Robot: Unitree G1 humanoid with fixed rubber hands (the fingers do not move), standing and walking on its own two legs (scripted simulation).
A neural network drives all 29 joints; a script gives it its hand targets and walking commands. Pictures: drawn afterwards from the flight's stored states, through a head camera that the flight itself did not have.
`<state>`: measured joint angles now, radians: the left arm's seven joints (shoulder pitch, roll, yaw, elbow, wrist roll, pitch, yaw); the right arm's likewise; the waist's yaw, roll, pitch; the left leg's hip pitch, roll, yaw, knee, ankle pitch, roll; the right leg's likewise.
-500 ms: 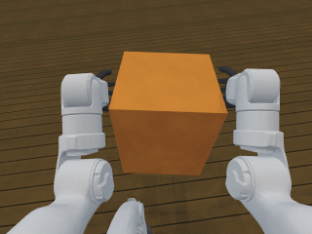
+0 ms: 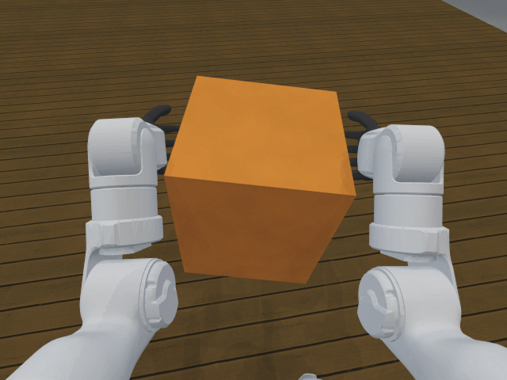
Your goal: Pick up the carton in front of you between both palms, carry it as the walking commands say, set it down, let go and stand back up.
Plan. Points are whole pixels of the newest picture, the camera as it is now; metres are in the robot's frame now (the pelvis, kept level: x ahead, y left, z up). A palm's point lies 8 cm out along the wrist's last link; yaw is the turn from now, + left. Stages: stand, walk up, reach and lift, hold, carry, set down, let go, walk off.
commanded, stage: carry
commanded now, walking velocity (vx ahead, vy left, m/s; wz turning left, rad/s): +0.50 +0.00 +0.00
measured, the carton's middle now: (255, 187) +0.39 +0.01 +0.12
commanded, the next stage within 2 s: none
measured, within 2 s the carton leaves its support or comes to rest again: neither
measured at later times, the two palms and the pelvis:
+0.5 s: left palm (178, 102) +0.64 +0.17 +0.13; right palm (316, 102) +0.64 -0.13 +0.13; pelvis +0.28 +0.02 +0.00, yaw +0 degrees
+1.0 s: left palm (202, 68) +0.86 +0.14 +0.10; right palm (311, 73) +0.86 -0.15 +0.09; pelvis +0.59 +0.00 +0.00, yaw +1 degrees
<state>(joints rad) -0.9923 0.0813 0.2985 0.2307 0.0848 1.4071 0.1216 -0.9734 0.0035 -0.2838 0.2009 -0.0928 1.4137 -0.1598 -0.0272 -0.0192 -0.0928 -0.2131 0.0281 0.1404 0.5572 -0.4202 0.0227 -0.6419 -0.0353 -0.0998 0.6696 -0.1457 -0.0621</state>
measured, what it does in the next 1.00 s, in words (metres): walks ahead: right foot, then left foot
